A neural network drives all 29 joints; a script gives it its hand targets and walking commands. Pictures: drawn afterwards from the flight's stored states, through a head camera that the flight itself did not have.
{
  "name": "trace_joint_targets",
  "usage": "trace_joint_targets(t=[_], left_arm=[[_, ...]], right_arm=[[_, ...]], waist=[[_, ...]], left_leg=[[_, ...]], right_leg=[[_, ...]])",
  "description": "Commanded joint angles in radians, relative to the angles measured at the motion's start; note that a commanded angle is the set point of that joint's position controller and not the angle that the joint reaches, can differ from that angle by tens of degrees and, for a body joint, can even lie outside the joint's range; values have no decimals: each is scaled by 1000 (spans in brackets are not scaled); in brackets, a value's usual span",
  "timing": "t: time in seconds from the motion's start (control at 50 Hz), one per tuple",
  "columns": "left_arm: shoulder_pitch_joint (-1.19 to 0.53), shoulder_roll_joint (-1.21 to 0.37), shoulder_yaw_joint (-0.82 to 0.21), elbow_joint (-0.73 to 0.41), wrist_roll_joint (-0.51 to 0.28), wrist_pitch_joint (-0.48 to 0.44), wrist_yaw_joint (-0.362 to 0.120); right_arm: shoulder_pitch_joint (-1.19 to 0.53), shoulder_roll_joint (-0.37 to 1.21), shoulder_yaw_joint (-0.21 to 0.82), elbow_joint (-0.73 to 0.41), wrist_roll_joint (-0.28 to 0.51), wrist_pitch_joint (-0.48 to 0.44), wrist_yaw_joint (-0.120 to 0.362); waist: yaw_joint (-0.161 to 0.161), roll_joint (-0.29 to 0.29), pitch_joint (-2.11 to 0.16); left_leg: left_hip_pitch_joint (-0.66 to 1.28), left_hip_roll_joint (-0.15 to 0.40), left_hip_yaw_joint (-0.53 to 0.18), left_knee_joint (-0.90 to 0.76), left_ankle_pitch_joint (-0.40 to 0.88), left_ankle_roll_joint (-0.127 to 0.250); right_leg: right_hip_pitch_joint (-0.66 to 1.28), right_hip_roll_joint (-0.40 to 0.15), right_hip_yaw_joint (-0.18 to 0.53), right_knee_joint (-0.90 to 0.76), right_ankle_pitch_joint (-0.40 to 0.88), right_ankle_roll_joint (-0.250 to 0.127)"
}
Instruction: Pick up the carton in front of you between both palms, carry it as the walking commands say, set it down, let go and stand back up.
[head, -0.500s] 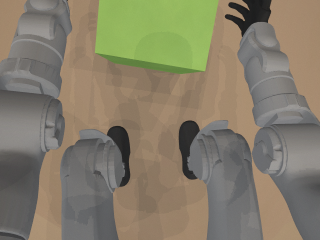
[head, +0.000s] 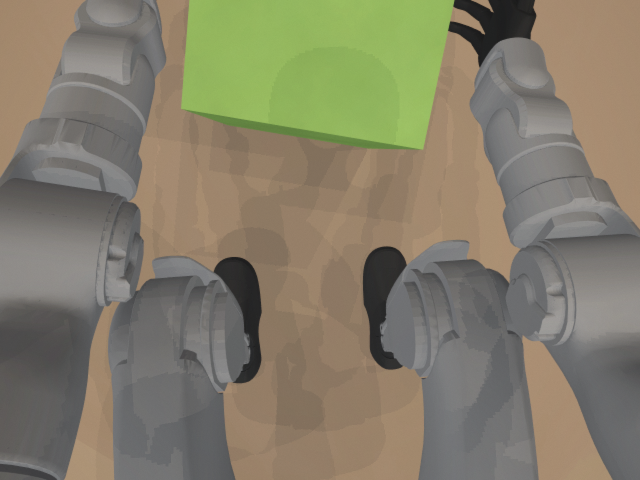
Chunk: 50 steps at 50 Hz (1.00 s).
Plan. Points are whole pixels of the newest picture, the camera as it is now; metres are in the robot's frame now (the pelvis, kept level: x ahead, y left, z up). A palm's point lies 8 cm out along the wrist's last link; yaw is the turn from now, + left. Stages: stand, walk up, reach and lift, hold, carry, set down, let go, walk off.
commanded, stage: reach and lift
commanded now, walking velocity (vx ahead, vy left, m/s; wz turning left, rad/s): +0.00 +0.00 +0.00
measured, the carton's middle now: (315, 43) +0.53 +0.00 -0.25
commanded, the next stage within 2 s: none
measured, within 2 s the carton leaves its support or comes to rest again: leaves its support in 0.44 s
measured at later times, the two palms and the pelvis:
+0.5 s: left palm out of the picture +0.56 +0.14 -0.17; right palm (499, 7) +0.54 -0.16 -0.15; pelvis +0.00 +0.00 -0.01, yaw +0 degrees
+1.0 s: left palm out of the picture +0.50 +0.15 +0.04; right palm out of the picture +0.49 -0.15 +0.04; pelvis -0.01 -0.01 +0.10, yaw +3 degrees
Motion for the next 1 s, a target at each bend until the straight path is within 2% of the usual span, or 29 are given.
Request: trace_joint_targets(t=[0.0,0.06,0.1,0.14,0.16,0.2,0.24,0.28,0.32,0.36,0.42,0.48,0.54,0.56,0.6,0.64,0.72,0.78,0.88,0.98], left_arm=[[-265,51,3,-75,0,-25,-2],[-313,-18,-32,-79,-14,-32,-3],[-334,-37,-24,-77,4,-33,1],[-341,-99,-31,-65,20,-30,-4],[-403,-258,-77,-99,7,-27,-27],[-504,-535,-114,-96,19,-9,-90],[-522,-757,-101,-104,51,17,-151],[-486,-877,-67,-127,93,45,-200],[-469,-962,-52,-158,103,66,-228],[-479,-1034,-63,-211,89,78,-243],[-524,-1126,-118,-355,48,89,-247],[-554,-1209,-178,-526,24,119,-238],[-526,-1275,-205,-649,43,166,-222],[-493,-1309,-199,-653,56,180,-217],[-414,-1348,-192,-635,83,213,-216],[-328,-1387,-163,-574,115,241,-219],[-251,-1402,-33,-419,211,277,-243],[-240,-1382,70,-349,281,291,-266],[-228,-1375,149,-333,344,293,-278],[-208,-1401,129,-383,349,308,-285]], right_arm=[[-226,-76,9,-102,3,-23,0],[-272,-6,52,-104,28,-23,2],[-283,28,51,-92,20,-20,2],[-284,62,34,-76,-7,-19,3],[-357,204,75,-106,-1,-19,28],[-483,471,105,-112,-27,3,99],[-565,665,99,-137,-74,36,167],[-590,781,89,-167,-109,70,226],[-602,861,95,-215,-108,92,262],[-609,928,112,-259,-87,109,284],[-601,1029,169,-332,-38,138,302],[-592,1124,231,-424,-10,182,317],[-592,1166,278,-529,-18,232,331],[-599,1168,289,-559,-33,243,333],[-578,1191,311,-601,-55,269,337],[-550,1195,310,-601,-91,287,336],[-445,1190,184,-460,-229,322,338],[-397,1172,73,-378,-322,336,342],[-401,1212,45,-370,-354,346,355],[-387,1284,109,-400,-326,370,372]], waist=[[-20,87,-1115],[-15,87,-1121],[-9,87,-1121],[-27,96,-1105],[-26,102,-1103],[-24,119,-1077],[-23,134,-1037],[-12,131,-1014],[-5,136,-1048],[-10,132,-1144],[-13,136,-1368],[-2,161,-1622],[18,172,-1809],[23,166,-1814],[23,140,-1777],[23,120,-1688],[-8,118,-1399],[-31,117,-1288],[2,87,-1343],[41,41,-1460]], left_leg=[[558,-25,19,-165,288,-9],[568,-31,18,-176,271,-5],[577,-35,21,-182,258,-4],[585,-42,21,-189,241,-7],[595,-50,16,-190,246,-2],[583,-64,16,-179,248,1],[567,-85,26,-168,232,4],[567,-98,38,-159,230,11],[583,-103,51,-150,258,14],[621,-105,61,-140,306,15],[715,-112,79,-135,392,12],[867,-122,91,-137,505,8],[993,-136,96,-163,576,1],[956,-139,103,-191,514,0],[946,-150,102,-221,518,-5],[895,-156,103,-263,464,-7],[683,-163,102,-379,199,-7],[613,-165,102,-445,103,-4],[671,-169,107,-523,108,5],[779,-173,113,-587,145,9]], right_leg=[[555,23,-45,-157,350,25],[576,30,-41,-164,332,20],[590,37,-40,-168,319,19],[597,46,-47,-174,301,16],[582,56,-50,-172,300,13],[545,74,-53,-154,296,10],[514,88,-60,-138,269,7],[474,96,-75,-128,248,3],[472,101,-86,-118,266,-1],[501,105,-98,-109,309,-2],[571,109,-112,-99,394,-5],[620,120,-123,-100,480,-3],[592,134,-130,-129,492,6],[620,133,-131,-150,457,7],[591,141,-126,-192,436,14],[569,147,-121,-237,377,14],[524,149,-106,-346,167,-10],[529,146,-92,-418,101,-22],[610,144,-82,-499,107,-18],[727,149,-82,-565,141,0]])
